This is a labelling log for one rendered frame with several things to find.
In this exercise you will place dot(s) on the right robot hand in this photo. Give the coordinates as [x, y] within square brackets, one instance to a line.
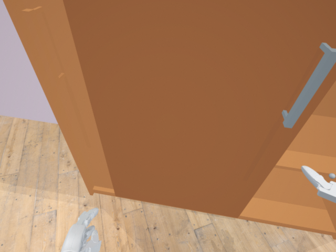
[325, 189]

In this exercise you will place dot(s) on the handle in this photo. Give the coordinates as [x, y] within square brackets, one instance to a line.
[40, 43]
[314, 82]

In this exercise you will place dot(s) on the wardrobe door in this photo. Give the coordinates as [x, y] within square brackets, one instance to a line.
[188, 95]
[72, 90]

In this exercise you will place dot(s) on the left robot hand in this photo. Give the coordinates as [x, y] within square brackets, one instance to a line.
[76, 239]

